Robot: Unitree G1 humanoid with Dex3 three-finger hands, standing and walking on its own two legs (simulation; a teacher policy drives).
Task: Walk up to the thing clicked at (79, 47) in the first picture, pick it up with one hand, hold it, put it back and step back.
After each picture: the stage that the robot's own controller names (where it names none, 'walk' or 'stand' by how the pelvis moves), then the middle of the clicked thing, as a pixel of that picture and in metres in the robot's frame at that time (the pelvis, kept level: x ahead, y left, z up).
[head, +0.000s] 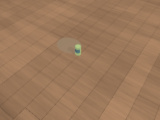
stand; (78, 50) +1.31 +0.07 -0.72
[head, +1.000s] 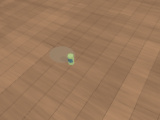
walk; (70, 59) +1.19 +0.22 -0.71
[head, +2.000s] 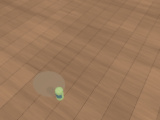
walk; (59, 93) +0.70 +0.23 -0.71
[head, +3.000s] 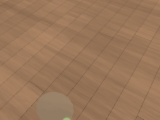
walk; out of the picture +0.42 +0.13 -0.69
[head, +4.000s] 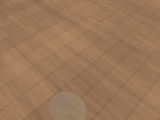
stand; out of the picture +0.41 +0.01 -0.69
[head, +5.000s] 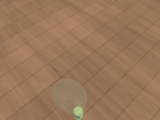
stand; (78, 113) +0.44 +0.05 -0.68
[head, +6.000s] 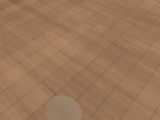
stand; out of the picture +0.44 +0.06 -0.72
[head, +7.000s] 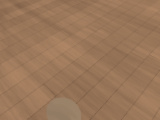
stand; out of the picture +0.46 +0.06 -0.73
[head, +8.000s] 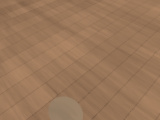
stand; out of the picture +0.46 +0.05 -0.73
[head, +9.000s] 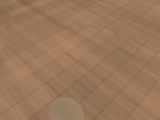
stand; out of the picture +0.45 +0.05 -0.73
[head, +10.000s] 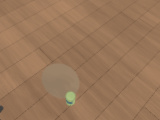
go down; (70, 98) +0.48 +0.05 -0.61
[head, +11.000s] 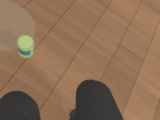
go down; (25, 47) +0.54 +0.12 -0.31
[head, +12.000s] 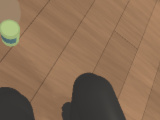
close in; (10, 34) +0.53 +0.15 -0.28
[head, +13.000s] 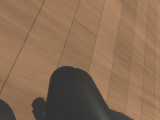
close; out of the picture +0.53 +0.18 -0.27
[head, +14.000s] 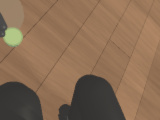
lift; (13, 38) +0.51 +0.17 -0.28
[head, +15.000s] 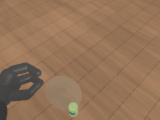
go down; (73, 109) +0.49 +0.04 -0.61
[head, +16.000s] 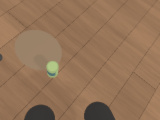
go down; (52, 69) +0.52 +0.08 -0.46
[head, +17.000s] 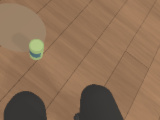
go down; (36, 50) +0.55 +0.11 -0.34
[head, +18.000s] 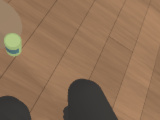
close in; (13, 45) +0.54 +0.13 -0.33
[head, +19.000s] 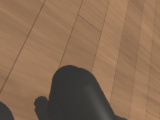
rest palm; out of the picture +0.53 +0.19 -0.26
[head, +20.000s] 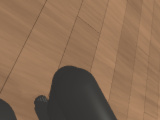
lift; out of the picture +0.54 +0.19 -0.27
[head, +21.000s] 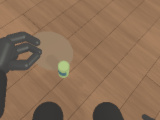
hold; (63, 69) +0.54 +0.08 -0.44
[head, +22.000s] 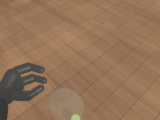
hold; out of the picture +0.48 +0.03 -0.67
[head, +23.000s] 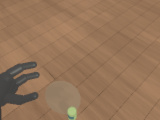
go down; (72, 114) +0.49 +0.05 -0.67
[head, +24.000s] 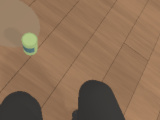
hold; (30, 44) +0.56 +0.11 -0.32
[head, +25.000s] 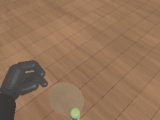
hold; (75, 115) +0.49 +0.04 -0.64
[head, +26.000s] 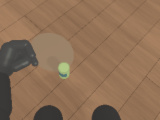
crouch; (64, 70) +0.54 +0.07 -0.46
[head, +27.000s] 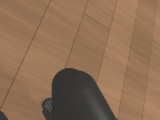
lower; out of the picture +0.55 +0.18 -0.27
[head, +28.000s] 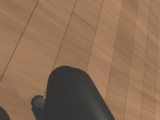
hold; out of the picture +0.55 +0.19 -0.28
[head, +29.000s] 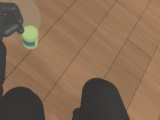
lower; (30, 38) +0.55 +0.13 -0.30
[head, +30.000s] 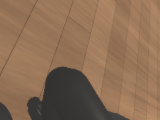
lower; out of the picture +0.55 +0.19 -0.29
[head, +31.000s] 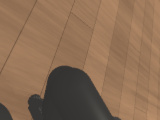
hold; out of the picture +0.54 +0.19 -0.29
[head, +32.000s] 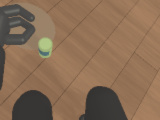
hold; (45, 48) +0.55 +0.11 -0.35
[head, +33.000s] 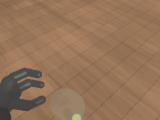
hold; out of the picture +0.50 +0.03 -0.66
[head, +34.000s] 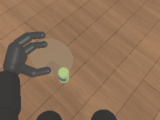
lower; (63, 75) +0.53 +0.06 -0.49
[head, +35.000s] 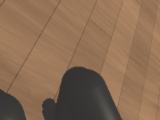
lower; out of the picture +0.55 +0.18 -0.26
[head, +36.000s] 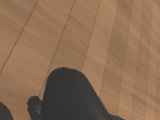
lower; out of the picture +0.55 +0.19 -0.30
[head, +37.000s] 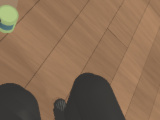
stand; (6, 20) +0.55 +0.17 -0.31
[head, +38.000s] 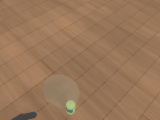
withdraw; (70, 107) +0.51 +0.04 -0.62
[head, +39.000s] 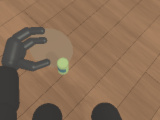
lower; (63, 66) +0.55 +0.07 -0.45
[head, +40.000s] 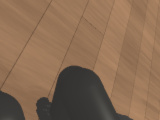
lower; out of the picture +0.56 +0.18 -0.26
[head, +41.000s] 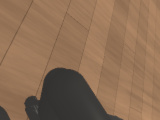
lower; out of the picture +0.55 +0.19 -0.30
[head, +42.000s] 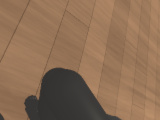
withdraw; out of the picture +0.55 +0.19 -0.30
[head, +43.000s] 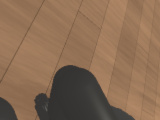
stand; out of the picture +0.56 +0.19 -0.28
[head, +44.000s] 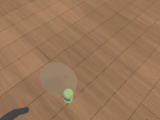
hold; (68, 95) +0.53 +0.04 -0.59
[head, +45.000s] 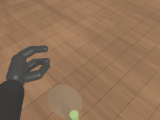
crouch; (74, 117) +0.50 +0.03 -0.67
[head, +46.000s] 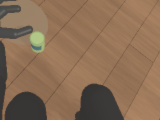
lower; (37, 42) +0.57 +0.10 -0.35
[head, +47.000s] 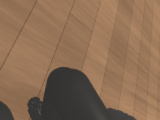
lower; out of the picture +0.56 +0.19 -0.29
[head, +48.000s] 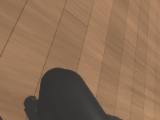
lower; out of the picture +0.56 +0.19 -0.30
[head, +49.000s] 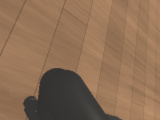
withdraw; out of the picture +0.55 +0.19 -0.30
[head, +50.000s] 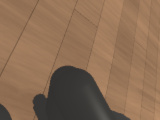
stand; out of the picture +0.56 +0.19 -0.27
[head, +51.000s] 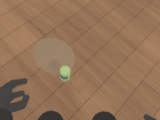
stand; (65, 73) +0.55 +0.07 -0.51
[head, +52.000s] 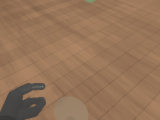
stand; out of the picture +0.51 +0.02 -0.67
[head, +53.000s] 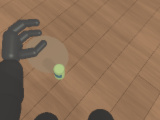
lower; (59, 72) +0.55 +0.06 -0.50
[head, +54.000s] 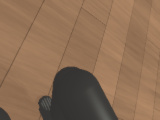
stand; out of the picture +0.57 +0.18 -0.26
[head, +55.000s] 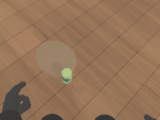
stand; (66, 76) +0.56 +0.06 -0.51
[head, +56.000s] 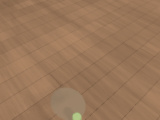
stand; out of the picture +0.51 +0.02 -0.66
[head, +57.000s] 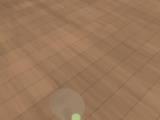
stand; out of the picture +0.51 +0.03 -0.66
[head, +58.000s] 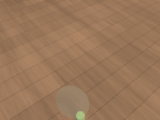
stand; (80, 118) +0.51 +0.02 -0.70
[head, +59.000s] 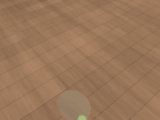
stand; out of the picture +0.51 +0.01 -0.73
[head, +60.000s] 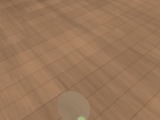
stand; out of the picture +0.50 +0.01 -0.73
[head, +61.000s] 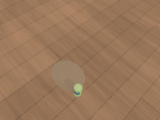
walk; (77, 90) +0.59 -0.01 -0.71
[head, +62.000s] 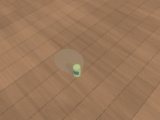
walk; (76, 70) +0.85 +0.09 -0.69
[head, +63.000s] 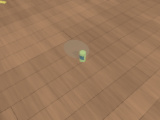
stand; (82, 56) +1.14 +0.01 -0.70
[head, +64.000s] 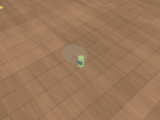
stand; (80, 61) +1.11 +0.02 -0.72
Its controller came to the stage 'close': yes
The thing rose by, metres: 0.01
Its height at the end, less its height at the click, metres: +0.00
